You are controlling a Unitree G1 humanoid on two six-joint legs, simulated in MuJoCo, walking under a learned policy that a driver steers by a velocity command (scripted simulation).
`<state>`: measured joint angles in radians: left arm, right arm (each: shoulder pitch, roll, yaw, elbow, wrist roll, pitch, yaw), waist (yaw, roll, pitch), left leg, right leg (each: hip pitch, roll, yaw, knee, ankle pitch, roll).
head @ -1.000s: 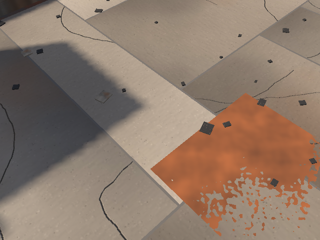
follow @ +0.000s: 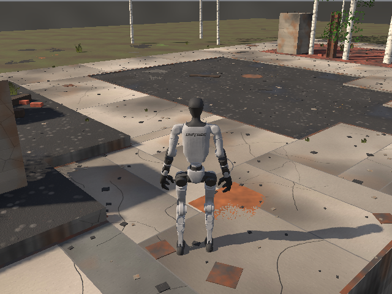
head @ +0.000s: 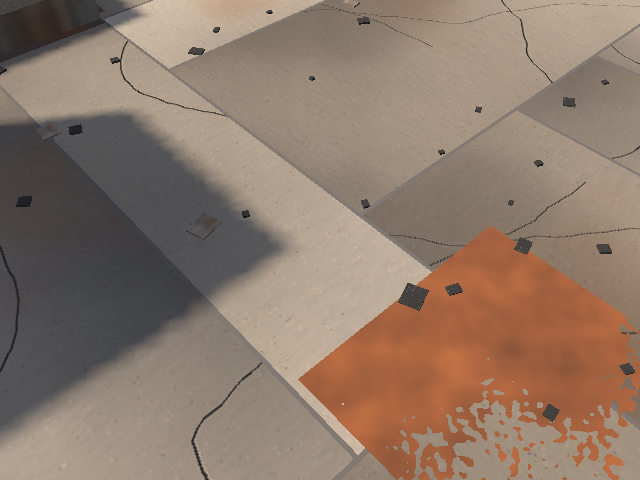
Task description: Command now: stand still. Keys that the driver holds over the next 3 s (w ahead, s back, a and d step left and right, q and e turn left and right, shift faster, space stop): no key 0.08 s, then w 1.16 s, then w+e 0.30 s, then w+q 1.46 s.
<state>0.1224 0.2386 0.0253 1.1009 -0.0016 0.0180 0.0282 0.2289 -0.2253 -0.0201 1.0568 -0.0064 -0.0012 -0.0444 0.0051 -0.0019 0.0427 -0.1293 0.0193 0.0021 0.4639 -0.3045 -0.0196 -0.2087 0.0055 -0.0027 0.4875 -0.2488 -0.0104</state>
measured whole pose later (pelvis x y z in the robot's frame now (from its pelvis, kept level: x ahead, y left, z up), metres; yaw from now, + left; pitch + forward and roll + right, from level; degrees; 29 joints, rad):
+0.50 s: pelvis +0.08 +0.03 +0.00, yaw +1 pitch +1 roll -1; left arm 0.17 0.26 0.05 1.03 -0.03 -0.09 -0.01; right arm 0.47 -0.19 -0.03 1.10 0.00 -0.10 0.00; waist -0.04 -0.02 -0.02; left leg -0.03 -0.01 0.03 0.34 -0.33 0.03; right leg -0.54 -0.04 -0.03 1.07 -0.31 -0.06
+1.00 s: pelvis +0.35 -0.03 +0.01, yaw +1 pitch +0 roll -2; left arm 0.28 0.23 0.05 1.04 0.00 -0.10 -0.03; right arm 0.18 -0.26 -0.07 0.92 0.02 -0.09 -0.02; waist 0.04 0.04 0.01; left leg -0.62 0.14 -0.04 1.08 -0.23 0.03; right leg -0.15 0.08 -0.08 0.29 -0.15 -0.08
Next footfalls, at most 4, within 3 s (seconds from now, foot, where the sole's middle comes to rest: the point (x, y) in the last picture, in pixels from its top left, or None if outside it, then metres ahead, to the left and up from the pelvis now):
0.76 right None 0.40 -0.11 -0.78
1.30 left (273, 392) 0.71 0.14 -0.78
1.84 right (389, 293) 0.99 -0.14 -0.78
2.38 left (281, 219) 1.25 0.15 -0.78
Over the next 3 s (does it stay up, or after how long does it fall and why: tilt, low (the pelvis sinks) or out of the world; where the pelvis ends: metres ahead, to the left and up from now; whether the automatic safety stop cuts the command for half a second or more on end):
stays up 1.46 0.12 -0.01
